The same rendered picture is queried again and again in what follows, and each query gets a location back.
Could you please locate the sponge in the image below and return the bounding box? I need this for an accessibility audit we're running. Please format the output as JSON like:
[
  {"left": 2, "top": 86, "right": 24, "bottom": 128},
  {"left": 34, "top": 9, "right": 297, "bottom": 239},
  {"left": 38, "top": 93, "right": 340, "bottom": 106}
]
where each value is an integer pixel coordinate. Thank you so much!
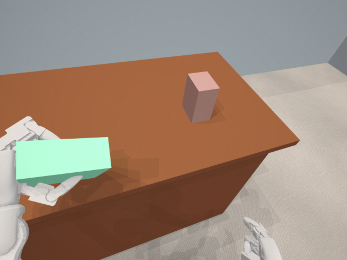
[{"left": 16, "top": 137, "right": 111, "bottom": 187}]

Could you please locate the robot right hand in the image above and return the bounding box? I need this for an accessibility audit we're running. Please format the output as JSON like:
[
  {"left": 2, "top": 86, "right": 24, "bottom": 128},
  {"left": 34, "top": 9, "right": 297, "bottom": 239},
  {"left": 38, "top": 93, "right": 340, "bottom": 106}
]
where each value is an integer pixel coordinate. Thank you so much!
[{"left": 241, "top": 217, "right": 282, "bottom": 260}]

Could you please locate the table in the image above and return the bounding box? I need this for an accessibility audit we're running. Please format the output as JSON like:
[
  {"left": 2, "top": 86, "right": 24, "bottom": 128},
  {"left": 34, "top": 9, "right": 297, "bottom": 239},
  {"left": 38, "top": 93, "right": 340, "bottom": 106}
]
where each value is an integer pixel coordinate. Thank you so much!
[{"left": 0, "top": 52, "right": 300, "bottom": 260}]

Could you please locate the robot left hand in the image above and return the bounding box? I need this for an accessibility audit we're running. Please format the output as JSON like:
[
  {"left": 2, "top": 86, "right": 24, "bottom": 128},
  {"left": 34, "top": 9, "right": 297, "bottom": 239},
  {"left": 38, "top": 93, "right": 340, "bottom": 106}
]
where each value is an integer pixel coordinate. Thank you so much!
[{"left": 0, "top": 116, "right": 83, "bottom": 206}]

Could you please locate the robot left forearm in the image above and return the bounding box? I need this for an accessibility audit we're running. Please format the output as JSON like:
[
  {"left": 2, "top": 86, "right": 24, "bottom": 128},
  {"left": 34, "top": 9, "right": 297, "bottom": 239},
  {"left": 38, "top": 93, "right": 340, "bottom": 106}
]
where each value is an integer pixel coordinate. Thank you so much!
[{"left": 0, "top": 204, "right": 29, "bottom": 260}]

